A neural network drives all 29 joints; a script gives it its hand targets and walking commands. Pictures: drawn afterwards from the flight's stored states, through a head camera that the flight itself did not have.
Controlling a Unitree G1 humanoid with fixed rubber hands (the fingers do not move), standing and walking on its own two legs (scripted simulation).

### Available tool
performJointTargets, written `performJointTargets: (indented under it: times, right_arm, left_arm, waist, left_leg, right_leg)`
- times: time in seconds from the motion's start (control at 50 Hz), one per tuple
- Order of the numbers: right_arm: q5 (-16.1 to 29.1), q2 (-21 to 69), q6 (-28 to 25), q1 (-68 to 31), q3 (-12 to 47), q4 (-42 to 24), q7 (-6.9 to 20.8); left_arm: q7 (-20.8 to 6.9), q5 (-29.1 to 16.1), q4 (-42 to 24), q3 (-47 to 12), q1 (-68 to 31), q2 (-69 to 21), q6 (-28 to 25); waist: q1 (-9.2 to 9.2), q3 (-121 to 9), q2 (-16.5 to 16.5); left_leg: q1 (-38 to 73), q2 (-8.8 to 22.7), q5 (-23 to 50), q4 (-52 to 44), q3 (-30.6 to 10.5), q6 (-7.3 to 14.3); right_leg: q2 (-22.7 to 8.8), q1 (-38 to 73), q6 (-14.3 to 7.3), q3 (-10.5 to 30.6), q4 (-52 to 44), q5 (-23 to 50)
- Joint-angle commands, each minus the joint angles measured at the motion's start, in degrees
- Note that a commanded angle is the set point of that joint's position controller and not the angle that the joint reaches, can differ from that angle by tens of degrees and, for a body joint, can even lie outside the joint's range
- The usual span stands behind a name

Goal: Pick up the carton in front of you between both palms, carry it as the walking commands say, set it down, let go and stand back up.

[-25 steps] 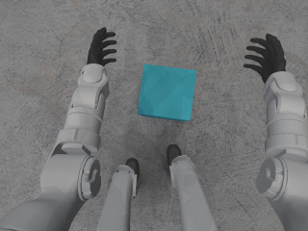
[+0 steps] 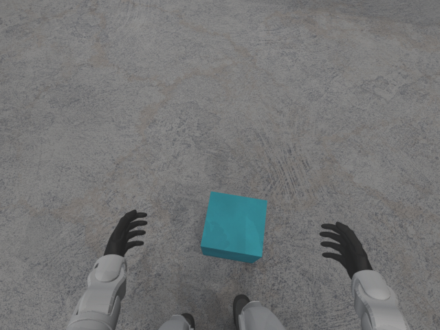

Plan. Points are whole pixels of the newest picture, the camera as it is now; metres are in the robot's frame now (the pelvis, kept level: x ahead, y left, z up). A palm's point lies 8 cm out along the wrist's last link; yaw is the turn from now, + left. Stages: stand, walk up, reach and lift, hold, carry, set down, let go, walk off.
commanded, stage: let go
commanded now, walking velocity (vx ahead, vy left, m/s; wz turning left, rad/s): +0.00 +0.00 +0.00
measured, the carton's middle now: (232, 229) +0.41 -0.07 -0.63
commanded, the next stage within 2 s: stand in 0.74 s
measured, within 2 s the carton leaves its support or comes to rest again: neither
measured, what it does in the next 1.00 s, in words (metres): stands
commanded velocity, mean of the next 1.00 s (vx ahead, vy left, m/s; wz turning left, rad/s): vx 0.00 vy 0.00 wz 0.00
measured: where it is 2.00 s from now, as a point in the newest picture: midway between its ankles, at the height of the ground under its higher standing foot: outside the picture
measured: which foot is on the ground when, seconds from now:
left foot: down 0.00-1.00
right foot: down 0.00-1.00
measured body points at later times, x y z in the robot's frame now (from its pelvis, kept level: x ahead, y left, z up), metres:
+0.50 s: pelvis +0.03 +0.04 +0.02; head +0.04 +0.03 +0.47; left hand +0.20 +0.27 -0.05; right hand +0.21 -0.20 -0.05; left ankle -0.02 +0.13 -0.72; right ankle +0.03 -0.10 -0.72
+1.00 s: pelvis +0.03 +0.00 +0.02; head +0.04 -0.01 +0.47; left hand +0.16 +0.31 -0.07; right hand +0.19 -0.28 -0.07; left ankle -0.02 +0.13 -0.72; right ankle +0.03 -0.11 -0.72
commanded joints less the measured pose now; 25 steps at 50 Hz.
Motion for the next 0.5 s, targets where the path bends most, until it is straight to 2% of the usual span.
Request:
performJointTargets:
  times: [0.0, 0.02, 0.04, 0.06, 0.08, 0.1, 0.12, 0.14, 0.16, 0.18, 0.2, 0.22, 0.24, 0.26, 0.28, 0.3, 0.32, 0.34, 0.36, 0.38, 0.4, 0.42, 0.44, 0.46, 0.48]
  right_arm:
    - [0.0, -3.6, -1.9, 4.8, 1.3, -5.7, -1.0]
    - [0.1, -4.3, -2.0, 6.9, 0.6, -7.2, -1.4]
    - [1.5, -2.4, -2.1, 9.9, 2.7, -7.6, -1.7]
    - [0.9, -5.1, -2.1, 8.7, 2.7, -9.7, -1.7]
    - [-0.2, -5.6, -1.8, 10.9, 0.5, -9.7, -1.8]
    - [0.6, -6.1, -1.4, 12.5, 2.4, -9.3, -2.0]
    - [1.0, -4.3, -1.0, 13.6, 3.2, -11.1, -1.7]
    - [-0.2, -4.4, -0.5, 14.4, 2.0, -10.1, -1.8]
    - [0.3, -3.7, -0.1, 14.8, 3.5, -10.4, -1.7]
    - [-0.9, -5.3, 0.3, 13.5, 1.7, -11.1, -1.9]
    - [-0.8, -4.7, 0.8, 15.0, 3.0, -11.4, -1.8]
    - [-0.4, -4.6, 0.9, 13.9, 1.5, -12.4, -1.6]
    - [-0.7, -6.1, 1.4, 15.6, 0.6, -11.4, -1.9]
    - [-1.1, -6.4, 2.2, 14.6, 1.6, -11.9, -1.8]
    - [-1.5, -5.6, 3.0, 15.9, 1.6, -11.4, -1.9]
    - [-0.4, -6.3, 3.7, 15.0, 2.5, -12.5, -1.5]
    - [-0.5, -6.3, 4.2, 14.3, 2.7, -11.9, -1.6]
    - [-1.2, -4.5, 5.0, 15.6, 3.6, -10.9, -1.7]
    - [-1.2, -4.3, 5.3, 15.8, 2.8, -10.8, -1.8]
    - [-0.8, -5.2, 6.1, 14.4, 3.1, -12.1, -1.4]
    - [-1.2, -5.9, 6.4, 13.7, 1.3, -12.2, -1.3]
    - [-1.1, -4.2, 6.7, 16.9, 2.4, -8.8, -1.2]
    - [-2.1, -6.0, 6.5, 13.2, 0.0, -12.4, -1.7]
    - [-2.5, -6.0, 6.6, 16.3, 1.0, -10.5, -1.9]
    - [-1.9, -5.6, 6.5, 14.5, 1.8, -12.8, -1.7]
  left_arm:
    - [-0.8, -1.1, -5.6, -0.5, 3.1, 3.7, -2.6]
    - [-0.7, -0.4, -5.0, 1.4, 5.1, 6.5, -3.0]
    - [-1.1, -0.2, -8.1, 0.7, 6.8, 7.2, -3.2]
    - [-1.2, -0.8, -8.6, 0.2, 7.5, 5.8, -3.3]
    - [-1.8, -0.7, -7.0, 0.7, 10.3, 7.2, -2.7]
    - [-2.2, -0.9, -7.6, -0.9, 12.1, 6.1, -2.6]
    - [-2.7, -2.3, -8.5, -2.9, 12.7, 5.7, -2.3]
    - [-2.8, -2.2, -8.9, -2.1, 13.8, 6.5, -1.7]
    - [-2.7, -1.6, -10.6, -2.3, 14.0, 6.8, -1.8]
    - [-3.2, -2.3, -9.1, -3.3, 16.4, 5.5, -1.6]
    - [-3.2, -2.5, -10.4, -2.6, 15.4, 6.3, -1.3]
    - [-3.3, -1.2, -12.8, -1.1, 13.4, 8.9, -1.3]
    - [-3.6, -1.9, -11.2, -1.7, 16.5, 8.3, -0.6]
    - [-4.2, -2.5, -11.6, -2.3, 16.8, 7.0, 0.2]
    - [-4.1, -3.4, -11.0, -3.9, 16.8, 7.5, 1.1]
    - [-4.5, -3.0, -13.2, -1.7, 15.8, 9.8, 1.3]
    - [-4.5, -3.0, -12.1, -3.1, 17.2, 8.3, 1.9]
    - [-4.8, -4.3, -11.6, -4.3, 17.4, 7.5, 2.7]
    - [-5.0, -3.8, -9.4, -3.7, 18.4, 8.1, 3.6]
    - [-5.2, -3.9, -11.6, -4.5, 18.1, 8.1, 3.6]
    - [-5.2, -3.4, -12.1, -3.1, 17.5, 8.7, 3.9]
    - [-4.6, -2.6, -13.6, -2.5, 14.7, 10.6, 3.8]
    - [-5.0, -3.7, -12.7, -3.1, 15.9, 9.4, 4.2]
    - [-5.0, -4.0, -13.6, -3.9, 14.7, 8.3, 3.8]
    - [-5.1, -4.3, -11.8, -3.0, 16.6, 10.3, 4.4]
  waist:
    - [0.7, -20.0, -2.2]
    - [0.81, -19.4, -1.8]
    - [1.59, -20.4, -0.4]
    - [1.7, -17.9, -0.7]
    - [0.98, -16.3, -1.0]
    - [2.71, -13.2, 3.5]
    - [1.47, -12.2, 1.0]
    - [1.93, -10.6, 2.6]
    - [2.15, -9.5, 4.3]
    - [2.47, -8.2, 3.3]
    - [2.82, -7.0, 1.7]
    - [2.48, -7.0, 4.4]
    - [1.94, -5.5, 4.7]
    - [2.42, -3.3, 2.9]
    - [1.64, -2.1, 3.1]
    - [3.29, -2.2, 3.2]
    - [3.66, 0.2, 5.4]
    - [3.33, 1.9, 2.1]
    - [2.2, 3.7, 3.1]
    - [3.79, 3.9, 4.3]
    - [4.03, 2.6, 4.4]
    - [3.5, 4.6, 4.2]
    - [2.77, 2.3, 1.4]
    - [2.04, 4.1, 1.7]
    - [2.61, 0.0, 1.4]
  left_leg:
    - [3.4, -0.9, 7.8, -8.2, 3.7, 0.2]
    - [3.7, -0.8, 10.0, -9.2, 3.5, 0.1]
    - [5.9, -1.3, 10.4, -8.9, 3.6, -0.1]
    - [8.4, -0.4, 11.4, -10.3, 2.8, 0.2]
    - [11.2, 0.1, 12.1, -12.2, 2.9, 0.2]
    - [11.7, 0.0, 12.3, -13.2, 2.9, -0.2]
    - [14.4, 0.7, 13.9, -14.3, 2.7, 0.3]
    - [16.8, 1.0, 14.9, -14.3, 1.9, 0.0]
    - [17.5, 1.1, 15.6, -14.6, 2.0, -0.3]
    - [17.4, 1.6, 15.8, -16.4, 1.6, -0.5]
    - [18.3, 1.9, 14.6, -16.6, 1.0, -0.2]
    - [20.5, 1.4, 16.6, -16.8, 1.7, -0.5]
    - [19.1, 1.8, 19.3, -16.3, 1.3, -0.9]
    - [20.2, 2.3, 16.8, -17.6, 1.1, -0.7]
    - [21.3, 2.3, 18.0, -17.4, 1.0, -0.9]
    - [20.4, 2.0, 15.0, -17.8, 1.7, -0.7]
    - [18.0, 2.7, 13.8, -19.1, 1.1, -0.8]
    - [16.7, 2.7, 12.6, -18.7, 0.8, -0.2]
    - [17.8, 2.2, 10.5, -19.4, 1.7, -0.1]
    - [17.5, 2.7, 9.4, -19.9, 1.2, 0.0]
    - [17.2, 3.0, 13.5, -19.8, 0.9, -0.2]
    - [18.7, 3.1, 14.0, -19.5, 0.6, 0.0]
    - [20.7, 2.9, 17.8, -18.8, 0.3, -0.1]
    - [22.3, 3.1, 17.8, -17.8, 0.2, -0.6]
    - [23.3, 2.0, 18.1, -17.1, 1.4, -0.5]
  right_leg:
    - [-2.0, 34.5, 1.6, -0.3, -4.3, 18.7]
    - [-1.7, 36.3, 1.7, 0.2, -4.3, 23.3]
    - [-1.7, 39.3, 1.8, 0.7, -4.9, 22.2]
    - [-1.2, 37.7, 1.6, -0.2, -5.6, 21.4]
    - [-1.1, 38.3, 1.9, -0.8, -7.4, 20.2]
    - [-0.4, 39.5, 1.4, -0.7, -8.3, 18.4]
    - [-0.3, 39.1, 1.3, -1.5, -9.3, 18.2]
    - [-0.2, 38.2, 1.0, -2.0, -9.6, 16.6]
    - [0.4, 39.3, 0.9, -2.0, -9.7, 16.2]
    - [0.8, 40.2, 0.8, -2.9, -10.2, 16.0]
    - [1.0, 40.0, 0.8, -2.6, -10.4, 13.8]
    - [0.6, 40.9, 0.8, -2.8, -11.3, 15.7]
    - [0.7, 41.8, 1.3, -2.4, -10.6, 17.0]
    - [1.4, 41.0, 1.1, -3.5, -11.3, 13.7]
    - [1.3, 41.0, 0.9, -3.4, -11.9, 12.5]
    - [1.2, 42.0, 1.3, -3.6, -11.8, 11.8]
    - [1.5, 44.2, 1.0, -3.5, -11.2, 11.6]
    - [1.2, 43.3, 1.2, -3.7, -10.9, 10.3]
    - [0.7, 44.0, 0.9, -3.9, -11.3, 10.2]
    - [1.6, 43.8, 1.4, -4.1, -10.7, 8.3]
    - [1.1, 45.3, 1.4, -3.4, -10.8, 10.3]
    - [1.3, 43.0, 1.1, -3.4, -11.1, 9.5]
    - [1.5, 43.9, 1.0, -3.7, -11.4, 11.3]
    - [1.7, 42.3, 0.8, -3.2, -10.7, 10.7]
    - [1.3, 44.9, 0.8, -3.4, -11.0, 12.5]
